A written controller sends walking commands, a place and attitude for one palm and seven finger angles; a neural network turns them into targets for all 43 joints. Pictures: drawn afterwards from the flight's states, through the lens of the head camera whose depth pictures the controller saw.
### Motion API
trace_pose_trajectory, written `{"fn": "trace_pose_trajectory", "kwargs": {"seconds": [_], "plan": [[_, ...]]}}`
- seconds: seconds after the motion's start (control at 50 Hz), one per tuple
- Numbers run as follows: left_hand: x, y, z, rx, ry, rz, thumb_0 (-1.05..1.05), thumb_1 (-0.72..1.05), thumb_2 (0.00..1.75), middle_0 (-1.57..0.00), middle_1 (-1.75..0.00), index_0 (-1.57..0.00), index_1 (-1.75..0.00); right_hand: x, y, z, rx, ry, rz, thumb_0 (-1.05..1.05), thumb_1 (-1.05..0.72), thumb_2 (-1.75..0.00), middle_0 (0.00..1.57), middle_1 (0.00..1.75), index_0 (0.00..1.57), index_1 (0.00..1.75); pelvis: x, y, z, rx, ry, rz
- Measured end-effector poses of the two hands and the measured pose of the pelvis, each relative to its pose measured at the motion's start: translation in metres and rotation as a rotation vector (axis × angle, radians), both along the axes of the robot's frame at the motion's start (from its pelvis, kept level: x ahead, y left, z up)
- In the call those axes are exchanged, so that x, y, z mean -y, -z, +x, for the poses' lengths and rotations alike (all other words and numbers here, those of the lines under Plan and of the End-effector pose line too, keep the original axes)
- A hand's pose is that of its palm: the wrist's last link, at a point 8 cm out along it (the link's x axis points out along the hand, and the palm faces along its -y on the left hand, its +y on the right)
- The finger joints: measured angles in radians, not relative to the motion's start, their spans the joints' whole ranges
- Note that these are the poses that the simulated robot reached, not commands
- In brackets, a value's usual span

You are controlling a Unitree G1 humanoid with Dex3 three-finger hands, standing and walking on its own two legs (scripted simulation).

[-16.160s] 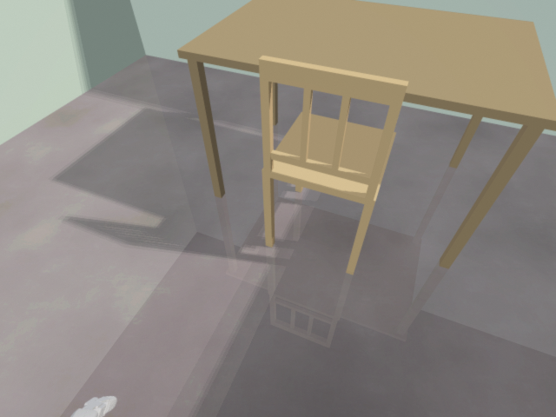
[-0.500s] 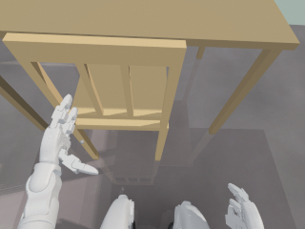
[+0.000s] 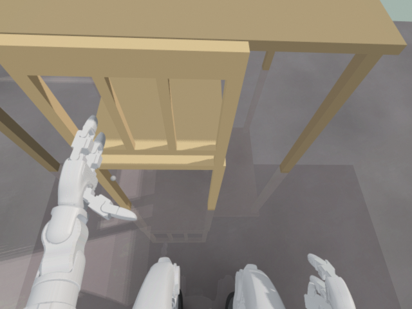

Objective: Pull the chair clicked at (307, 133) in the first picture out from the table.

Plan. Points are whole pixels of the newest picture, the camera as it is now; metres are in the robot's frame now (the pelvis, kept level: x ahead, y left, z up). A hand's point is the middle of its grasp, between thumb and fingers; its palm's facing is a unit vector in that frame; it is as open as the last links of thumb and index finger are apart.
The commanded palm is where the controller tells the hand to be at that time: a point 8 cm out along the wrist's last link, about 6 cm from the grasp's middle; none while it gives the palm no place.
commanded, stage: aim the fingers beside a spindle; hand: left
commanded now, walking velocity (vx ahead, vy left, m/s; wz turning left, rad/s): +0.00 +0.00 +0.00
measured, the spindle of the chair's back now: (117, 116) +0.49 +0.21 +0.01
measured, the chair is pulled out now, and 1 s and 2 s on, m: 0.00 0.00 0.00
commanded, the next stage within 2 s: push the fingers through the gap in 0.42 s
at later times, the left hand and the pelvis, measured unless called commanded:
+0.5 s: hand (114, 175) +0.35 +0.19 +0.02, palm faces +0.01 -1.00 -0.04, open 17.0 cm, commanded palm +0.32 +0.24 +0.02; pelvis +0.00 +0.00 +0.00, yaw +0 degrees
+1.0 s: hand (117, 156) +0.39 +0.19 +0.02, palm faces +0.02 -1.00 -0.04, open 17.0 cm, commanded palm +0.37 +0.24 +0.02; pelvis +0.00 +0.00 +0.00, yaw +0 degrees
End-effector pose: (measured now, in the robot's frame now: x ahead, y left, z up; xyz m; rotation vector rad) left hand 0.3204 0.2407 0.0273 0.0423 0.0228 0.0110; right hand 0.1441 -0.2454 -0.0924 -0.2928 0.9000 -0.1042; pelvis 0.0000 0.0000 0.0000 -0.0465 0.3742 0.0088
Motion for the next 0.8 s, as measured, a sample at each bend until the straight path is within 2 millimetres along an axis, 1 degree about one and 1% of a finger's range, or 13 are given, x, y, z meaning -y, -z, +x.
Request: {"fn": "trace_pose_trajectory", "kwargs": {"seconds": [0.12, 0.3, 0.44, 0.5, 0.6, 0.68, 0.8], "plan": [[0.001, -0.003, -0.005, -0.003, -0.008, -0.002, -0.01, -0.50, 0.30, -0.06, -0.08, -0.06, -0.08, 0.000, -0.002, 0.001, -0.001, 0.004, 0.006, 0.01, -0.90, -0.90, 0.21, 0.30, 0.20, 0.30, 0.000, -0.003, 0.002, 0.003, 0.001, 0.003], [-0.003, 0.005, -0.007, -0.008, -0.021, -0.001, -0.01, -0.50, 0.30, -0.06, -0.08, -0.06, -0.08, 0.003, -0.002, 0.007, 0.008, -0.008, -0.008, 0.01, -0.90, -0.90, 0.21, 0.30, 0.20, 0.30, 0.003, 0.000, 0.002, 0.001, -0.003, 0.001], [-0.001, 0.001, 0.003, 0.011, -0.002, 0.000, -0.01, -0.50, 0.30, -0.06, -0.08, -0.06, -0.08, 0.004, 0.000, 0.009, 0.008, -0.010, -0.010, 0.01, -0.90, -0.90, 0.21, 0.30, 0.20, 0.30, 0.003, 0.001, 0.001, -0.003, -0.005, -0.002], [0.000, 0.003, 0.007, -0.003, 0.004, -0.005, -0.01, -0.50, 0.30, -0.06, -0.08, -0.06, -0.08, 0.003, 0.000, 0.009, 0.004, -0.006, -0.006, 0.01, -0.90, -0.90, 0.21, 0.30, 0.20, 0.30, 0.003, 0.001, 0.002, -0.008, -0.003, 0.000], [-0.003, 0.008, 0.008, -0.027, -0.013, -0.007, -0.01, -0.50, 0.30, -0.06, -0.08, -0.06, -0.08, 0.003, 0.001, 0.006, -0.004, 0.001, -0.002, 0.01, -0.90, -0.90, 0.21, 0.30, 0.20, 0.30, 0.003, 0.001, 0.004, -0.012, 0.001, 0.001], [-0.006, 0.004, 0.010, -0.003, -0.023, 0.004, -0.01, -0.50, 0.30, -0.06, -0.08, -0.06, -0.08, 0.003, 0.003, 0.003, -0.017, 0.000, -0.007, 0.01, -0.90, -0.90, 0.21, 0.30, 0.20, 0.30, 0.002, 0.001, 0.004, -0.013, 0.000, 0.000], [-0.007, 0.003, 0.025, 0.016, -0.012, 0.004, -0.01, -0.50, 0.30, -0.06, -0.08, -0.06, -0.08, 0.004, 0.007, -0.003, -0.041, 0.004, -0.016, 0.01, -0.90, -0.90, 0.21, 0.30, 0.20, 0.30, 0.001, 0.004, 0.002, -0.019, -0.003, -0.004]]}}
